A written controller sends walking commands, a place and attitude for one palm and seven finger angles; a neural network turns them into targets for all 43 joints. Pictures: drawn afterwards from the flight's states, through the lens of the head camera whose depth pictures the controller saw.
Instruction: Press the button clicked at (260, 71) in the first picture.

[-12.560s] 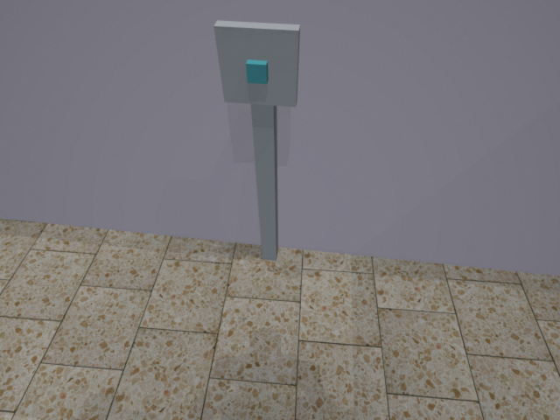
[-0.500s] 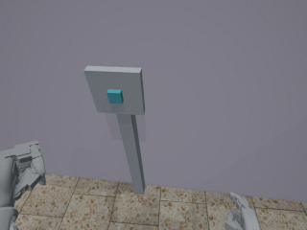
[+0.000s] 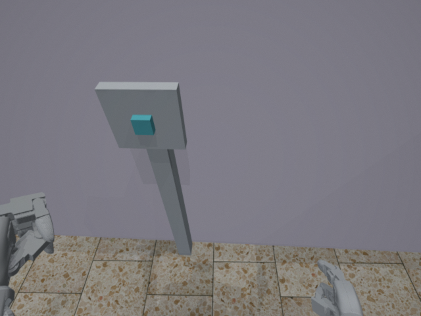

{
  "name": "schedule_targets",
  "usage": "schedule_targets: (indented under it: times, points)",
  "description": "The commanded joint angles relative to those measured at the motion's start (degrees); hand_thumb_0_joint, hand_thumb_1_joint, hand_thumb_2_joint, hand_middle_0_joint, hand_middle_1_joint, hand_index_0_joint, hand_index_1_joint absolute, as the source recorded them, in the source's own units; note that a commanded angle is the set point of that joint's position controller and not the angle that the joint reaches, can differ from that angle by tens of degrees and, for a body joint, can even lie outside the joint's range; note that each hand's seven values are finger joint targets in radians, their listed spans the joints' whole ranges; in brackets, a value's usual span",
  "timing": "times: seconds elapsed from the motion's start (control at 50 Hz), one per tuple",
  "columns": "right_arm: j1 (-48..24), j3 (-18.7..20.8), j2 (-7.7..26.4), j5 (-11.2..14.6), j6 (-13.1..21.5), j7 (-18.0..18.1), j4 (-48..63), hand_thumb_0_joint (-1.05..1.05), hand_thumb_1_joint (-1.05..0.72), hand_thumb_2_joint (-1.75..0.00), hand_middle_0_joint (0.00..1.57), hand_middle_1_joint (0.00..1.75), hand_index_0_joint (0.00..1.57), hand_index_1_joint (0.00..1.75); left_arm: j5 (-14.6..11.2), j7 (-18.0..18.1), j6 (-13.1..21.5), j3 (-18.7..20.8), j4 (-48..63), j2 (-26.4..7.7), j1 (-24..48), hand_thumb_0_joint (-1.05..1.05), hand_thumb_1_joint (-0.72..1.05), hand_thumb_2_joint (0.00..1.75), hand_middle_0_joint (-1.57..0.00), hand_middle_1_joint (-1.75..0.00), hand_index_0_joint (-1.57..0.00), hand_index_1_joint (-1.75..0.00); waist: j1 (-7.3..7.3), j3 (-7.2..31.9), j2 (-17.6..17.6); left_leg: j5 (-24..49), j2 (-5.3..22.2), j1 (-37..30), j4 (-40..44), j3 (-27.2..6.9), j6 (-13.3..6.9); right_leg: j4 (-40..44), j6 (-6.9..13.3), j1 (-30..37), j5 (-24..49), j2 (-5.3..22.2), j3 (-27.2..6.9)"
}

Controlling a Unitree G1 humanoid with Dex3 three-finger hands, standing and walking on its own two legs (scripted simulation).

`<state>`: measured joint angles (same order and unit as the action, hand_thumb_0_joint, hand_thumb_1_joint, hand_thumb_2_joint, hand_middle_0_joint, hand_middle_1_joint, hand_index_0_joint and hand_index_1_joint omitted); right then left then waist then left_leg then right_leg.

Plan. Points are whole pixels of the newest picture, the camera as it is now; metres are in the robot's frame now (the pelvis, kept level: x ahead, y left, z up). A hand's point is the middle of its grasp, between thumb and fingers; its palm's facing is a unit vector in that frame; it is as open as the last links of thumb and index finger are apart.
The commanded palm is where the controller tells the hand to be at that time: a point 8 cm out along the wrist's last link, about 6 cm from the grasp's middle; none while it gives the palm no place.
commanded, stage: step back with the hand held close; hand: left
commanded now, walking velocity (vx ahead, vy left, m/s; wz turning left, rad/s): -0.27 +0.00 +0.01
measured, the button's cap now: (143, 124) +0.50 +0.20 +0.09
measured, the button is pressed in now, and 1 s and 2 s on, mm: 0 0 0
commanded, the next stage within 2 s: stop stepping back and stand still in 0.92 s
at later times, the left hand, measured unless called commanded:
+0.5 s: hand out of the picture +0.10 +0.27 +0.16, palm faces +0.39 -0.79 -0.47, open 3.1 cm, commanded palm +0.03 +0.31 +0.17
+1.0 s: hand out of the picture +0.00 +0.26 +0.17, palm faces +0.39 -0.83 -0.40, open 3.1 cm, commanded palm -0.06 +0.30 +0.17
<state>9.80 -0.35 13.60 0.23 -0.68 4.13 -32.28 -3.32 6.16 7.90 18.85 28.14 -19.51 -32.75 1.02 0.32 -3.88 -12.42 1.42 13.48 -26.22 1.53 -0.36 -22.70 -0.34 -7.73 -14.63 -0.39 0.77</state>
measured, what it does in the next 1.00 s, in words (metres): walks backwards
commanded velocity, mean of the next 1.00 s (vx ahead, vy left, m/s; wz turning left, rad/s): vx -0.33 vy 0.00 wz -0.03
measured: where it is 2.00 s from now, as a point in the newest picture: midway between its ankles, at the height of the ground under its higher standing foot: outside the picture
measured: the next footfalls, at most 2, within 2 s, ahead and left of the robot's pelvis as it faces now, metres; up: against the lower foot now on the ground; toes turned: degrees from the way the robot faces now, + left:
right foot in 1.02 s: -0.25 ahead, -0.07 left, +0.00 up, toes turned -3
left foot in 1.16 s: -0.19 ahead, +0.14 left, +0.00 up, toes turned -1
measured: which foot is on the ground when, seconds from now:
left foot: down 0.00-1.00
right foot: down 0.00-0.74, up 0.76-1.00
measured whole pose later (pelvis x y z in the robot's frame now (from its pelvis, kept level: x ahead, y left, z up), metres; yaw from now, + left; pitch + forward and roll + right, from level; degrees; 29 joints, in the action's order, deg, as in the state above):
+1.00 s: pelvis -0.19 +0.02 -0.01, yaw +0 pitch +3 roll -3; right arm 10.4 -0.8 8.0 -1.7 6.8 1.5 -35.0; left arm -3.3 9.1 14.8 22.3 36.7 -23.3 -34.2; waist 0.5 2.5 -0.2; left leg 2.8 3.8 30.0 -22.9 2.8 -1.3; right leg -32.1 1.7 -9.6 -28.7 -3.2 2.5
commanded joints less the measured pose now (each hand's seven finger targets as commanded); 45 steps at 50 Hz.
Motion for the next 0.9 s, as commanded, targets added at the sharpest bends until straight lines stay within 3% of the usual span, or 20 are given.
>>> schedule_targets:
  times: [0.0,0.02,0.16,0.26,0.38,0.48,0.52,0.54,0.58,0.6,0.64,0.66,0.68,0.7,0.72,0.74,0.76,0.78,0.82,0.88]
  points:
    - [-5.5,2.9,5.7,0.4,0.7,0.5,11.1,0.00,-0.90,-0.90,0.20,0.30,0.20,0.30,-0.3,1.0,3.8,8.2,13.8,-11.4,-2.7,0.00,0.90,0.90,-1.30,-1.50,-1.30,-1.50,-0.25,9.8,3.4,24.5,2.5,-6.7,-0.1,-2.0,-1.7,-0.4,-0.4,-1.8,24.8,3.4,-1.1]
    - [-6.0,3.1,5.9,0.4,0.5,0.8,11.2,0.00,-0.90,-0.90,0.20,0.30,0.20,0.30,-0.4,1.3,3.9,9.8,14.5,-13.0,-3.0,0.00,0.90,0.90,-1.30,-1.50,-1.30,-1.50,-0.02,10.6,2.5,25.3,2.6,-6.9,-0.2,-1.8,-1.7,-0.8,-0.5,-1.9,25.4,3.4,-1.1]
    - [-4.7,3.2,5.9,0.6,0.4,0.9,11.9,0.00,-0.90,-0.90,0.20,0.30,0.20,0.30,-0.5,2.1,4.8,8.8,15.1,-11.6,-4.9,0.00,0.90,0.90,-1.30,-1.50,-1.30,-1.50,-0.63,8.7,1.3,18.3,3.3,-0.9,1.0,-2.9,-1.6,-2.1,-0.6,-3.2,18.5,2.8,-1.6]
    - [-4.3,3.2,6.2,0.6,1.9,1.0,11.7,0.00,-0.90,-0.90,0.20,0.30,0.20,0.30,0.1,2.7,6.2,8.6,15.4,-11.3,-4.4,0.00,0.90,0.90,-1.30,-1.50,-1.30,-1.50,-0.96,5.6,0.9,0.9,3.7,6.1,3.8,-4.3,-2.2,-1.4,-0.4,-4.5,6.3,2.3,-2.6]
    - [-3.7,3.3,7.0,0.0,4.7,1.3,11.5,0.00,-0.90,-0.90,0.20,0.30,0.20,0.30,1.9,3.4,8.6,9.4,16.3,-10.8,-2.5,0.00,0.90,0.90,-1.30,-1.50,-1.30,-1.50,-0.99,2.9,-4.3,-21.7,6.4,21.1,9.7,-9.2,-4.3,-7.0,-0.5,0.6,-5.4,-0.3,-2.4]
    - [-2.9,3.4,6.5,-0.3,7.1,1.3,10.7,0.00,-0.90,-0.90,0.20,0.30,0.20,0.30,2.2,3.3,9.5,10.4,16.8,-10.7,-2.2,0.00,0.90,0.90,-1.30,-1.50,-1.30,-1.50,-0.77,4.0,-4.8,-25.4,7.4,25.3,9.8,-10.7,-4.8,-11.9,0.2,2.4,-4.2,-1.7,-3.2]
    - [-2.8,3.7,6.4,-0.5,7.6,1.3,10.3,0.00,-0.90,-0.90,0.20,0.30,0.20,0.30,2.1,3.3,9.8,11.4,17.2,-11.9,-1.9,0.00,0.90,0.90,-1.30,-1.50,-1.30,-1.50,-0.86,3.7,-1.6,-24.9,5.2,22.9,5.3,-8.6,-3.9,-7.0,1.3,-2.2,-9.0,-0.3,-6.9]
    - [-2.3,3.5,5.6,-0.5,7.6,1.1,10.0,0.00,-0.90,-0.90,0.20,0.30,0.20,0.30,1.9,3.4,9.9,10.3,17.5,-11.0,-1.6,0.00,0.90,0.90,-1.30,-1.50,-1.30,-1.50,-1.18,3.2,2.4,-22.0,2.8,19.0,0.3,-6.7,-2.8,-2.5,2.6,-7.8,-12.3,2.2,-10.1]
    - [-1.0,3.7,5.4,-0.7,7.3,0.6,7.7,0.00,-0.90,-0.90,0.20,0.30,0.20,0.30,1.7,4.1,9.9,9.3,17.1,-11.3,0.0,0.00,0.90,0.90,-1.30,-1.50,-1.30,-1.50,-1.86,2.7,9.9,-13.1,-1.4,4.4,-17.4,-2.7,0.2,8.4,6.9,-26.4,-19.4,11.3,-20.1]
    - [-0.5,3.6,4.9,-0.9,6.7,0.3,6.6,0.00,-0.90,-0.90,0.20,0.30,0.20,0.30,1.9,4.6,9.4,8.5,15.6,-11.0,1.3,0.00,0.90,0.90,-1.30,-1.50,-1.30,-1.50,-2.18,2.7,13.5,-11.6,-2.0,1.6,-23.1,-2.5,0.6,10.3,8.1,-30.1,-19.6,14.8,-21.4]
    - [-0.5,3.2,4.5,-0.9,6.0,0.0,5.9,0.00,-0.90,-0.90,0.20,0.30,0.20,0.30,2.0,5.1,9.1,7.6,16.2,-10.7,3.9,0.00,0.90,0.90,-1.30,-1.50,-1.30,-1.50,-2.95,2.8,14.6,-9.1,-0.5,-1.6,-19.1,-4.0,0.1,7.0,6.7,-30.3,-11.6,13.9,-15.9]
    - [-1.6,3.0,4.8,-0.8,5.9,0.4,6.4,0.00,-0.90,-0.90,0.20,0.30,0.20,0.30,2.1,5.1,9.0,7.8,16.4,-11.2,4.9,0.00,0.90,0.90,-1.30,-1.50,-1.30,-1.50,-2.89,0.6,11.8,-9.4,-0.1,-1.5,-11.3,-4.1,-0.3,3.8,4.5,-30.5,-11.6,10.3,-12.8]
    - [-2.3,3.0,6.1,-0.9,6.0,0.9,7.0,0.00,-0.90,-0.90,0.20,0.30,0.20,0.30,2.0,4.9,9.5,7.8,17.9,-11.3,6.2,0.00,0.90,0.90,-1.30,-1.50,-1.30,-1.50,-2.77,-1.4,3.8,-13.8,2.8,3.5,-1.2,-8.6,-1.8,-2.1,2.2,-28.1,-13.0,5.4,-9.1]
    - [-3.1,3.1,7.0,-1.0,6.8,1.4,7.8,0.00,-0.90,-0.90,0.20,0.30,0.20,0.30,2.2,5.0,10.1,9.0,18.7,-11.6,5.9,0.00,0.90,0.90,-1.30,-1.50,-1.30,-1.50,-2.24,-1.4,-6.2,-18.7,9.6,14.0,10.0,-17.4,-4.8,-13.1,-0.4,-19.0,-9.5,-0.7,-4.5]
    - [-4.7,3.5,7.2,-1.2,7.8,1.7,7.7,0.00,-0.90,-0.90,0.20,0.30,0.20,0.30,2.9,5.0,11.0,11.4,19.1,-13.0,5.0,0.00,0.90,0.90,-1.30,-1.50,-1.30,-1.50,-1.70,2.6,-16.7,-33.8,18.8,26.2,20.9,-28.2,-8.5,-32.6,-1.5,-6.4,-8.8,-5.2,-2.0]
    - [-3.4,3.7,4.8,-1.5,8.6,1.4,7.2,0.00,-0.90,-0.90,0.20,0.30,0.20,0.30,3.0,4.7,11.3,12.1,19.5,-13.1,5.0,0.00,0.90,0.90,-1.30,-1.50,-1.30,-1.50,-1.92,5.8,-12.6,-31.4,20.5,26.9,22.1,-28.6,-9.8,-45.3,-1.1,-4.9,-11.0,-5.6,-4.4]
    - [-3.0,4.7,5.2,-1.4,9.0,0.5,6.7,0.00,-0.90,-0.90,0.20,0.30,0.20,0.30,2.7,4.4,11.5,12.1,19.1,-13.0,4.1,0.00,0.90,0.90,-1.30,-1.50,-1.30,-1.50,-1.60,6.3,-6.5,-25.0,19.7,22.6,18.1,-25.0,-9.9,-48.5,-0.7,-8.4,-12.0,-5.3,-5.4]
    - [-3.2,5.2,5.4,-1.4,9.3,-0.4,6.0,0.00,-0.90,-0.90,0.20,0.30,0.20,0.30,2.1,4.3,11.4,12.0,17.7,-11.9,1.2,0.00,0.90,0.90,-1.30,-1.50,-1.30,-1.50,-1.14,7.9,-4.4,-20.5,18.2,18.0,14.6,-20.6,-9.6,-47.5,-0.6,-11.0,-12.6,-4.7,-4.9]
    - [-4.2,5.0,5.1,-1.3,9.7,-1.3,5.9,0.00,-0.90,-0.90,0.20,0.30,0.20,0.30,1.1,4.2,10.7,9.8,18.5,-9.9,-0.4,0.00,0.90,0.90,-1.30,-1.50,-1.30,-1.50,-0.93,7.3,-6.6,-16.3,15.7,14.1,13.9,-15.4,-7.9,-41.5,-0.6,-12.7,-13.9,-3.8,-2.1]
    - [-3.3,3.5,4.2,-1.4,10.2,-2.1,4.6,0.00,-0.90,-0.90,0.20,0.30,0.20,0.30,0.3,3.7,10.1,6.7,20.1,-9.2,-0.1,0.00,0.90,0.90,-1.30,-1.50,-1.30,-1.50,-1.25,8.4,-10.6,-16.2,12.4,7.9,17.3,-12.2,-3.5,-23.2,0.9,-8.7,-18.4,-4.8,3.1]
